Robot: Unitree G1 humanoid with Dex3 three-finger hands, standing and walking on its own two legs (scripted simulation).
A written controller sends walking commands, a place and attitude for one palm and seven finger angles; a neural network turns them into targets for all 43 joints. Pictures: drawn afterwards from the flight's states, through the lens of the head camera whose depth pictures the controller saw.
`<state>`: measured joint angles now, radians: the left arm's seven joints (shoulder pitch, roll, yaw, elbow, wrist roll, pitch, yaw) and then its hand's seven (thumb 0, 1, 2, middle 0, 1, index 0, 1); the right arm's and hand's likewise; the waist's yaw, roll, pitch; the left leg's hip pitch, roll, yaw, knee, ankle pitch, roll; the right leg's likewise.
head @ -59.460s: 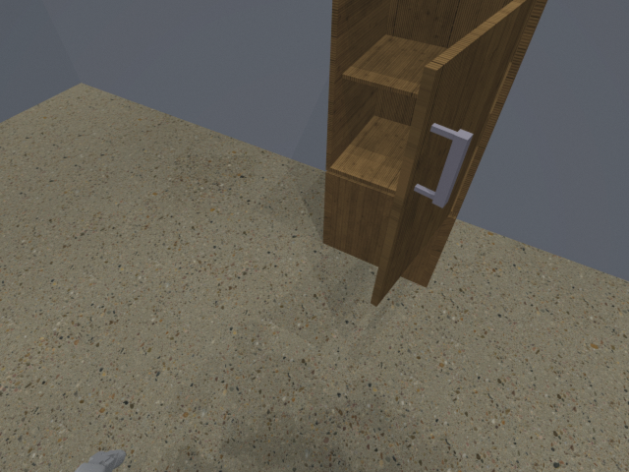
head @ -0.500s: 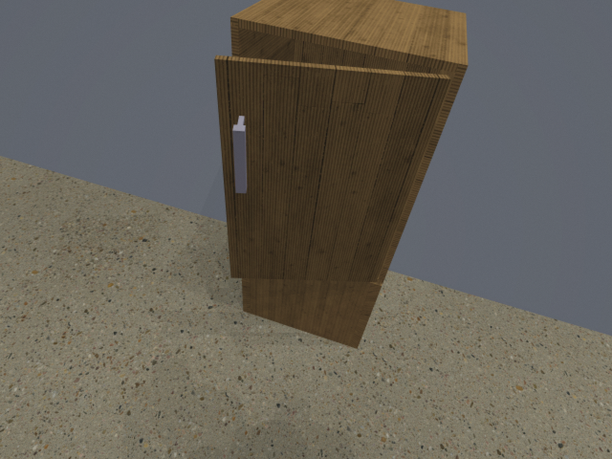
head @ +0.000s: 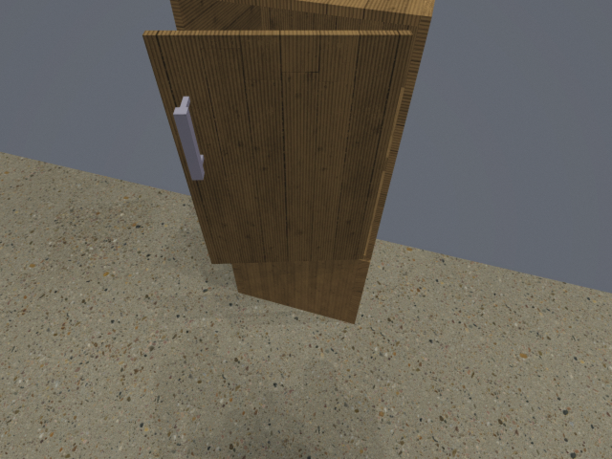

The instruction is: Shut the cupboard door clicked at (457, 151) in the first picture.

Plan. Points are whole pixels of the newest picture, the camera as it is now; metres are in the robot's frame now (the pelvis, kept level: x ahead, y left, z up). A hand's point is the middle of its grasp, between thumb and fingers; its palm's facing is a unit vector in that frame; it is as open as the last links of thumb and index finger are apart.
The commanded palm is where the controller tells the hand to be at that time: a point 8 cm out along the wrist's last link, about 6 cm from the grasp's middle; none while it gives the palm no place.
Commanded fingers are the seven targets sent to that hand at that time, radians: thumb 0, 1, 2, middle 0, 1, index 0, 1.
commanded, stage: come to a stop and stand still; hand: left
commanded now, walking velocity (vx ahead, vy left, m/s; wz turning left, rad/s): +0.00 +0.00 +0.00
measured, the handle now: (192, 139) +0.61 +0.23 +0.07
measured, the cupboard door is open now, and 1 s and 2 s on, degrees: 19 19 19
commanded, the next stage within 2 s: look again from close up in 0.28 s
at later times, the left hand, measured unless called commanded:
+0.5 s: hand out of the picture -0.01 +0.15 -0.18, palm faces +0.06 -0.98 -0.16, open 7.4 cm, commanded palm none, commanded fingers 0.00 0.90 0.90 -0.20 -0.30 -0.20 -0.30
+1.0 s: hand out of the picture -0.01 +0.17 -0.18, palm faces +0.06 -0.99 -0.16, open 7.4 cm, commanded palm none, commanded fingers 0.00 0.90 0.90 -0.20 -0.30 -0.20 -0.30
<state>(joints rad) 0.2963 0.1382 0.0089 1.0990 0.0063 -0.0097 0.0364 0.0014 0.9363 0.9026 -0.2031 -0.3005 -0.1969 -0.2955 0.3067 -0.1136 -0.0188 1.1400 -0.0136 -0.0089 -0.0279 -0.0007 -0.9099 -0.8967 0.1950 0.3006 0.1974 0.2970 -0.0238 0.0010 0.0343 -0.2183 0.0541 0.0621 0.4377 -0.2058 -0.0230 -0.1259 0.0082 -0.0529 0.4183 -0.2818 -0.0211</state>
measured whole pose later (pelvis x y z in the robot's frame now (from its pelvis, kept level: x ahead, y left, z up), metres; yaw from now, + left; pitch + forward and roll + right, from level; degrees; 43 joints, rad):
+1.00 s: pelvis +0.01 +0.01 +0.00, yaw +1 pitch -1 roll +0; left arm 0.31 0.12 0.01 1.11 0.01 -0.01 0.04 0.00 0.91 0.90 -0.20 -0.30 -0.20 -0.30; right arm 0.29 -0.10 -0.01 1.17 -0.01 -0.01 -0.03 0.00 -0.91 -0.90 0.20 0.30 0.20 0.30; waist 0.00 -0.02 0.05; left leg -0.18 0.03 0.06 0.40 -0.20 -0.01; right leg -0.09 -0.02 -0.06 0.40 -0.28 0.00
